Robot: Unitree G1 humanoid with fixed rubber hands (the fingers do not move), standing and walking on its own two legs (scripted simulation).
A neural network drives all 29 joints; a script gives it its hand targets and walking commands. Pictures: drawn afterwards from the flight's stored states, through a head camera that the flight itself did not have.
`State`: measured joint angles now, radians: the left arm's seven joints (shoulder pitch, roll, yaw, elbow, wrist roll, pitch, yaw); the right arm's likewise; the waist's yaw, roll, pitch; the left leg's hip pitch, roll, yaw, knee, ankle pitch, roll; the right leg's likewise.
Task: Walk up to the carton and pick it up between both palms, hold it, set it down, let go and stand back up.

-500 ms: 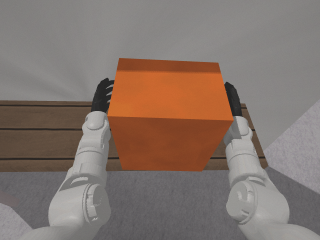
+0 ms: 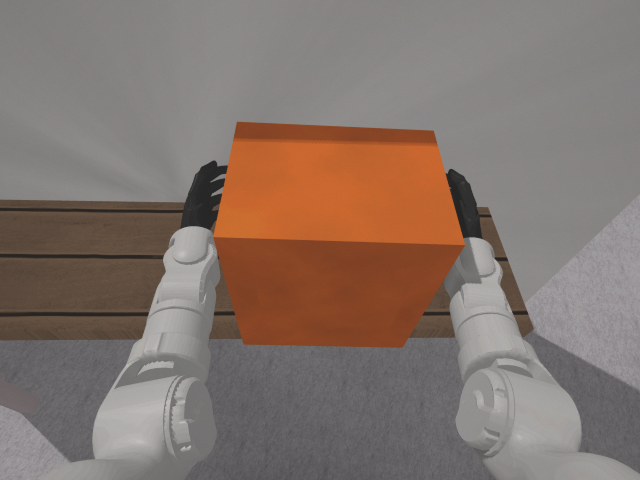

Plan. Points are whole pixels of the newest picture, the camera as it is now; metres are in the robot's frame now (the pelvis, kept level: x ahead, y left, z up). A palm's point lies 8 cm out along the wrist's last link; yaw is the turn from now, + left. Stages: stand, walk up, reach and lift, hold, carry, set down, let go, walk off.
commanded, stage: reach and lift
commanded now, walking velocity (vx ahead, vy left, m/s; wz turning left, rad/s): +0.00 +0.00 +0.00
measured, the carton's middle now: (329, 247) +0.41 +0.00 +0.02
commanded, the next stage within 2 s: none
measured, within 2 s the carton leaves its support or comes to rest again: leaves its support in 0.16 s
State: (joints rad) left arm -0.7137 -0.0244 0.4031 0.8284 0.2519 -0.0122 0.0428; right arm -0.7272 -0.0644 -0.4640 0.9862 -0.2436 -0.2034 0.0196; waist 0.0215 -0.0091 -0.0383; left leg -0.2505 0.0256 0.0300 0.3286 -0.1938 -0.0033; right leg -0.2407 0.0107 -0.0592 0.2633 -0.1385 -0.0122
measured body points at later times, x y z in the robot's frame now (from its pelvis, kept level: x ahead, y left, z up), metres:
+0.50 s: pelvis -0.02 +0.00 +0.00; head -0.02 +0.02 +0.45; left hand +0.39 +0.17 +0.12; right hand +0.39 -0.17 +0.12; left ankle -0.02 +0.12 -0.75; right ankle -0.01 -0.11 -0.75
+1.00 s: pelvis -0.02 +0.00 +0.00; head -0.04 +0.02 +0.45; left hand +0.38 +0.18 +0.16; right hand +0.38 -0.17 +0.14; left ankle -0.02 +0.12 -0.75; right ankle -0.01 -0.11 -0.75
